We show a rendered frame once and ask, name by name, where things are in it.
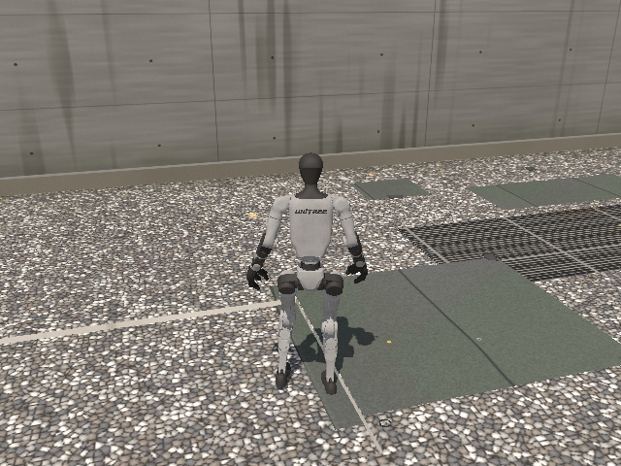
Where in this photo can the robot left hand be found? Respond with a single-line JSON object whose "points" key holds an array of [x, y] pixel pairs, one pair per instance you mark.
{"points": [[251, 275]]}

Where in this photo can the robot right hand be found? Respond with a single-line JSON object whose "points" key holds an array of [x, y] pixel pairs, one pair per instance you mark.
{"points": [[353, 269]]}

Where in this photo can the humanoid robot head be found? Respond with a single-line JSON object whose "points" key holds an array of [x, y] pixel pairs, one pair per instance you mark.
{"points": [[310, 166]]}

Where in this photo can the robot right upper arm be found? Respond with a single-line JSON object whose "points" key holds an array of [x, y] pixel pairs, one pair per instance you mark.
{"points": [[341, 205]]}

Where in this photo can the robot right foot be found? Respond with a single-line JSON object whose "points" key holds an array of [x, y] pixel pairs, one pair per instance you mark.
{"points": [[330, 387]]}

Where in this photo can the robot left forearm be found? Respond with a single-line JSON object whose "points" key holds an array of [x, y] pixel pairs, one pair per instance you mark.
{"points": [[260, 256]]}

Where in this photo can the robot left upper arm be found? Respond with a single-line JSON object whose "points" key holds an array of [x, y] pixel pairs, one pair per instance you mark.
{"points": [[280, 205]]}

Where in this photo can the robot right forearm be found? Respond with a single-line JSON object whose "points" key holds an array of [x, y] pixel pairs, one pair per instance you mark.
{"points": [[357, 254]]}

